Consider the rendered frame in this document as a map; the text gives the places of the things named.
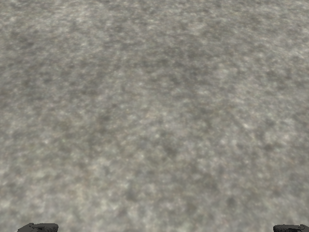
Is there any robot left hand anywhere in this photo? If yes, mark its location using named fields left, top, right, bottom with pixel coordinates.
left=17, top=222, right=59, bottom=232

